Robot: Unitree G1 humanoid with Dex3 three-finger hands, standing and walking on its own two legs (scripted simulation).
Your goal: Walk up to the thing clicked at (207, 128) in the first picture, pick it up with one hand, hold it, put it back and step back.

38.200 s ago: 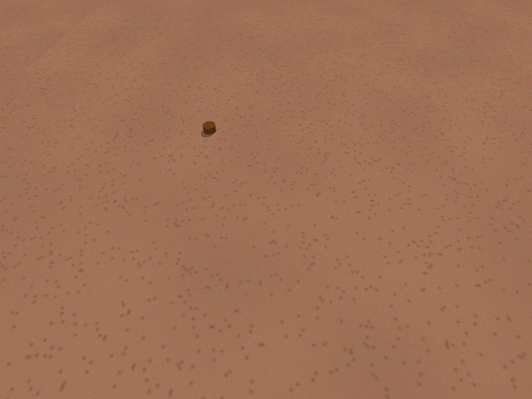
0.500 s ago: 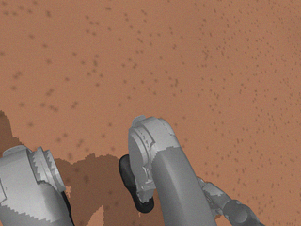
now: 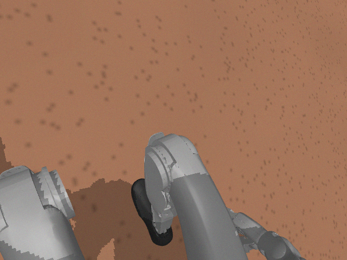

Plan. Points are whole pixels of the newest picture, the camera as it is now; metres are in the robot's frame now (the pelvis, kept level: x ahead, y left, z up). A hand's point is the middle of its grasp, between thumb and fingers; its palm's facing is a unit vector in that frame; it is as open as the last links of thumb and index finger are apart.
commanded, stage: open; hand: left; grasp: from above
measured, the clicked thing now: out of the picture +0.39 +0.37 -0.27
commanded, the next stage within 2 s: withdraw in 0.60 s
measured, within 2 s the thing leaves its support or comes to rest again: neither
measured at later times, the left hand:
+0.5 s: hand out of the picture +0.38 +0.36 -0.24, palm faces -0.43 -0.22 -0.88, open 13.9 cm
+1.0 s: hand out of the picture +0.40 +0.38 -0.20, palm faces -0.28 -0.14 -0.95, open 13.9 cm
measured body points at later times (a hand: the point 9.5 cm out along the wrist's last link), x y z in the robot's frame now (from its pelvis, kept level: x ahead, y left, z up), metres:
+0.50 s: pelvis +0.00 +0.00 +0.00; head +0.25 +0.14 +0.34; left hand +0.40 +0.37 -0.19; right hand +0.09 -0.25 -0.06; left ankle +0.07 +0.13 -0.26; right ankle +0.11 -0.11 -0.26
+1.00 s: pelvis +0.00 +0.00 +0.00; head +0.23 +0.14 +0.37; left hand +0.41 +0.39 -0.15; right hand +0.11 -0.25 -0.06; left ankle +0.07 +0.13 -0.26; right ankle +0.11 -0.11 -0.26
